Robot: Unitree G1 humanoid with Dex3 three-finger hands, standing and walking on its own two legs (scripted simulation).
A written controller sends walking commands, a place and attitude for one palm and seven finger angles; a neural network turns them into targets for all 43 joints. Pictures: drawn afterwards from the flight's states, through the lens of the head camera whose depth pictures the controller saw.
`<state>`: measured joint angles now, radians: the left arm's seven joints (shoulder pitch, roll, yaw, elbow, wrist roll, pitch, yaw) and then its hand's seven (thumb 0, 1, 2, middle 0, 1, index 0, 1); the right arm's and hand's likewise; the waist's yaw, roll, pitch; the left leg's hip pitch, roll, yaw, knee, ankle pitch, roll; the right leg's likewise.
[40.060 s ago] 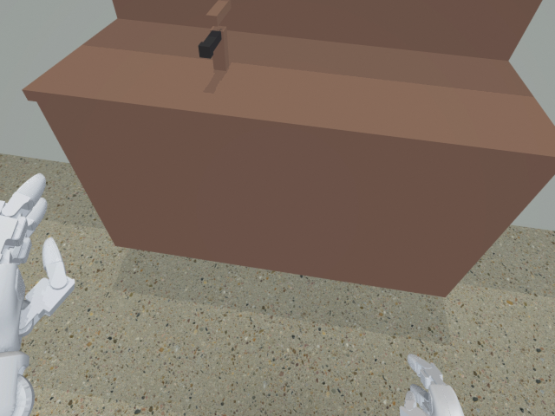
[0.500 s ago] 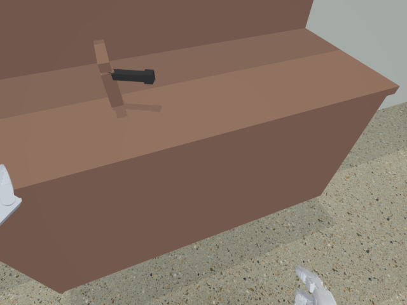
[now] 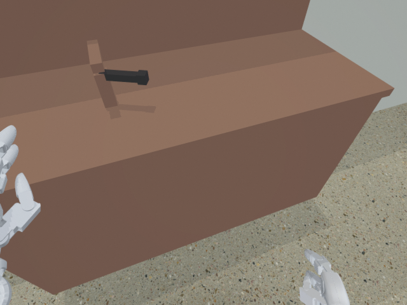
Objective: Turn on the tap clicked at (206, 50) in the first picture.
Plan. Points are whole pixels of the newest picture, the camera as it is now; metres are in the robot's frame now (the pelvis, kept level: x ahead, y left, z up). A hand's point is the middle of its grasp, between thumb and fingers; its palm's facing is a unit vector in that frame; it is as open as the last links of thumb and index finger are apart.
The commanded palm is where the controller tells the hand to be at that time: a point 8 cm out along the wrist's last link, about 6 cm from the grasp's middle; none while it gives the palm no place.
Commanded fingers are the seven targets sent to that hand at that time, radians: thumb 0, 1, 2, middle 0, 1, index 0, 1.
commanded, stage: shuffle to correct the standing spot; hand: left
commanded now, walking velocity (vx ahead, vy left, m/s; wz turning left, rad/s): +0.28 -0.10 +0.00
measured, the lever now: (142, 77) +0.63 +0.21 +0.12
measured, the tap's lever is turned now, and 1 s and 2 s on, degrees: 63 63 63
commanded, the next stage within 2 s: come to a stop and stand still in 1.10 s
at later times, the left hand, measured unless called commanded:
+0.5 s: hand (72, 169) +0.29 +0.24 +0.16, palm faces +0.44 -0.82 -0.37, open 7.4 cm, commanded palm +0.23 +0.27 +0.18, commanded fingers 0.00 0.90 0.90 -0.20 -0.30 -0.20 -0.30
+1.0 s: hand (120, 129) +0.38 +0.19 +0.16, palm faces +0.50 -0.80 -0.32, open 7.4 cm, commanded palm +0.32 +0.21 +0.18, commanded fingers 0.00 0.90 0.90 -0.20 -0.30 -0.20 -0.30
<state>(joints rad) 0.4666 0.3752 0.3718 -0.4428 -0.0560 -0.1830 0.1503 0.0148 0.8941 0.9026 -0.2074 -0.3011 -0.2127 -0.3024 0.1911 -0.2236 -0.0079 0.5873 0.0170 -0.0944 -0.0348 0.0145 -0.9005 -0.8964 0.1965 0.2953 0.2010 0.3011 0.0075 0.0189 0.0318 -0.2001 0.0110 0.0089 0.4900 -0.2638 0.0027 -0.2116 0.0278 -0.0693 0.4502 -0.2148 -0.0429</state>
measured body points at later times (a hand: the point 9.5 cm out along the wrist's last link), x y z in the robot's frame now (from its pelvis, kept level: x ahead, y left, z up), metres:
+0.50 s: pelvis +0.08 -0.02 -0.01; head +0.11 +0.00 +0.44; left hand +0.26 +0.28 +0.18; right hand +0.23 -0.24 -0.10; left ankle +0.15 +0.12 -0.72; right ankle +0.02 -0.09 -0.74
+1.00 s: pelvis +0.17 -0.08 -0.01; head +0.19 -0.06 +0.44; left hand +0.35 +0.23 +0.18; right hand +0.34 -0.30 -0.10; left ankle +0.21 +0.05 -0.71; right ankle +0.21 -0.16 -0.74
